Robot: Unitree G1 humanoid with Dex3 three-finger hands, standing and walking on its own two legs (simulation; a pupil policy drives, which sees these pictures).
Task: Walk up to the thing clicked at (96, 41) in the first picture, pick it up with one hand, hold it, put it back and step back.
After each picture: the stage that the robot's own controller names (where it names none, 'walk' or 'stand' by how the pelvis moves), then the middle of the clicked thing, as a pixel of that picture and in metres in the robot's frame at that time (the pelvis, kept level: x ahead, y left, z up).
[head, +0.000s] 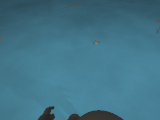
stand; (96, 42) +1.78 -0.07 -0.72
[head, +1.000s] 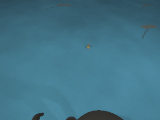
walk; (88, 46) +1.65 +0.01 -0.72
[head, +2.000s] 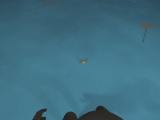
walk; (83, 60) +1.07 +0.08 -0.72
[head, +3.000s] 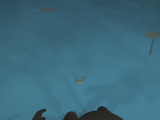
walk; (79, 80) +0.67 +0.11 -0.72
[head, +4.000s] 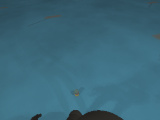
walk; (76, 92) +0.48 +0.20 -0.70
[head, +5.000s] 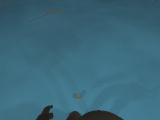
stand; (78, 96) +0.39 +0.16 -0.71
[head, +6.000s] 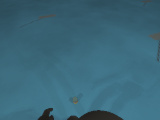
stand; (75, 100) +0.37 +0.19 -0.72
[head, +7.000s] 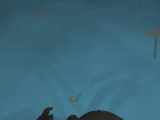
stand; (74, 100) +0.35 +0.20 -0.72
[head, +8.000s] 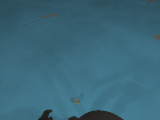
stand; (76, 100) +0.36 +0.17 -0.73
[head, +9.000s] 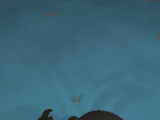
stand; (76, 100) +0.36 +0.17 -0.73
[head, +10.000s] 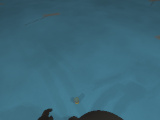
go down; (76, 100) +0.36 +0.17 -0.73
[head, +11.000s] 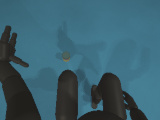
go down; (66, 56) +0.46 +0.19 -0.31
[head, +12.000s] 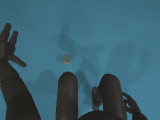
approach; (66, 59) +0.46 +0.19 -0.31
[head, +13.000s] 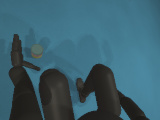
close in; (37, 51) +0.45 +0.24 -0.23
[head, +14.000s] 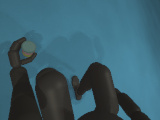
close; (28, 49) +0.45 +0.25 -0.23
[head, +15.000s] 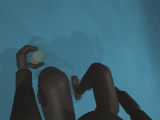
lift; (37, 58) +0.39 +0.21 -0.23
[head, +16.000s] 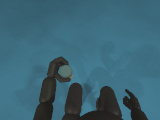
lift; (66, 73) +0.32 +0.17 +0.00
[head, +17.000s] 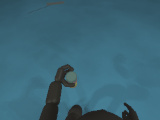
hold; (71, 80) +0.29 +0.15 +0.01
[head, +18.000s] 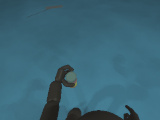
hold; (71, 80) +0.29 +0.15 +0.00
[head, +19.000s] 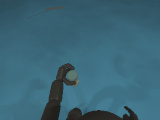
crouch; (73, 78) +0.30 +0.14 +0.01
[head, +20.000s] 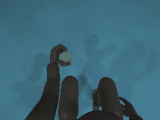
crouch; (66, 59) +0.42 +0.16 -0.09
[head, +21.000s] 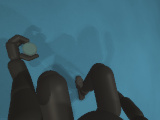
lower; (30, 51) +0.43 +0.25 -0.23
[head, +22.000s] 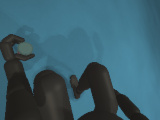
lower; (25, 51) +0.43 +0.25 -0.24
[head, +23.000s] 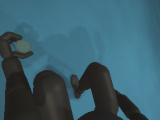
lower; (23, 49) +0.44 +0.26 -0.24
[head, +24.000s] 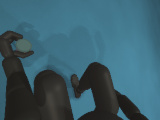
lower; (23, 48) +0.44 +0.26 -0.24
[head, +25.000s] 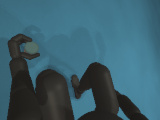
loosen; (31, 50) +0.43 +0.23 -0.24
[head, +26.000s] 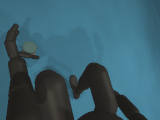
withdraw; (29, 50) +0.44 +0.24 -0.25
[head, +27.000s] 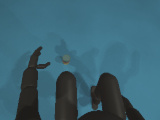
walk; (66, 59) +0.45 +0.19 -0.30
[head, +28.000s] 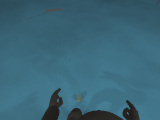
stand; (79, 98) +0.38 +0.12 -0.65
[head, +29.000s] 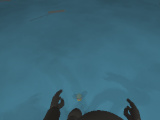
stand; (79, 97) +0.39 +0.14 -0.66
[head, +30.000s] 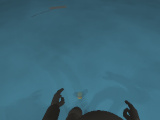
stand; (79, 95) +0.38 +0.13 -0.67
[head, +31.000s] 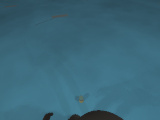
walk; (81, 99) +0.40 +0.13 -0.72
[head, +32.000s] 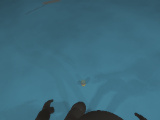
walk; (83, 83) +0.51 +0.13 -0.71
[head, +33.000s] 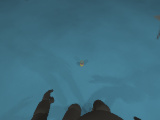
walk; (81, 63) +0.82 +0.13 -0.70
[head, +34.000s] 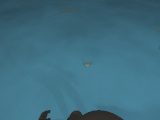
stand; (87, 63) +1.08 +0.12 -0.70
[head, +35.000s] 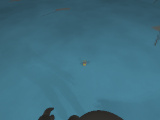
stand; (84, 62) +1.06 +0.15 -0.73
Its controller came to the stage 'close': yes
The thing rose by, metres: 0.72
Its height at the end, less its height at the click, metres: +0.00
